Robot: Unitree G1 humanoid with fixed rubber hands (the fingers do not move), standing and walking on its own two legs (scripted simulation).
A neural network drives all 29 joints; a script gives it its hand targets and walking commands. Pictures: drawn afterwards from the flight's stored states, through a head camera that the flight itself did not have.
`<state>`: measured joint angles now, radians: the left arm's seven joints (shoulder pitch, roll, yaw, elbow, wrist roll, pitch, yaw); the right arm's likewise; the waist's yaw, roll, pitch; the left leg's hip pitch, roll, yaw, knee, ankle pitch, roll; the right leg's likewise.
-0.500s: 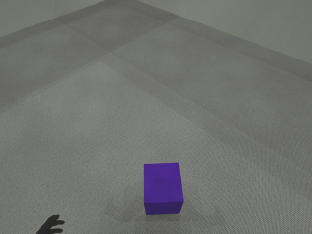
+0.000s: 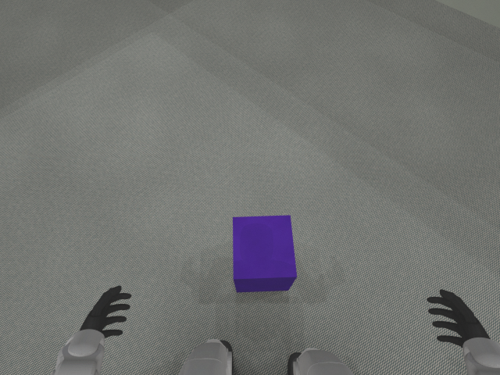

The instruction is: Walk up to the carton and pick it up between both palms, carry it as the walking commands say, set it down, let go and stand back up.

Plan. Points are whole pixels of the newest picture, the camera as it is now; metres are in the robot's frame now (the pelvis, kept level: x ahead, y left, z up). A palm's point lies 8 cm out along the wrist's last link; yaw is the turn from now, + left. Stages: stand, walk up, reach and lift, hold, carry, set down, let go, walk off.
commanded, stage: reach and lift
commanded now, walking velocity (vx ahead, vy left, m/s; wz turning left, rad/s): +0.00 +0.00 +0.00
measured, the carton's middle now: (262, 255) +0.45 -0.01 -0.64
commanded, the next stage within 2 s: none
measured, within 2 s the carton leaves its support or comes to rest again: neither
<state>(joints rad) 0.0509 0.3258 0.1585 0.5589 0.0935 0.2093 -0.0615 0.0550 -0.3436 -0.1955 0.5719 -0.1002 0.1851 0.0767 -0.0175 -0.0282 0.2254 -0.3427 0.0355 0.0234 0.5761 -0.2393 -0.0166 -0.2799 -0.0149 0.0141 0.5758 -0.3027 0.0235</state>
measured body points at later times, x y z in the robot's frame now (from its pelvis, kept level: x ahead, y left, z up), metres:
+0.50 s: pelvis -0.02 +0.00 -0.05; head +0.13 +0.01 +0.38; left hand +0.27 +0.26 -0.15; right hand +0.28 -0.28 -0.13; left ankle +0.04 +0.13 -0.73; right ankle +0.00 -0.13 -0.73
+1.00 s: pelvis -0.04 +0.00 -0.09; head +0.22 +0.01 +0.28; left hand +0.41 +0.21 -0.19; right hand +0.42 -0.22 -0.19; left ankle +0.04 +0.13 -0.73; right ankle +0.00 -0.14 -0.73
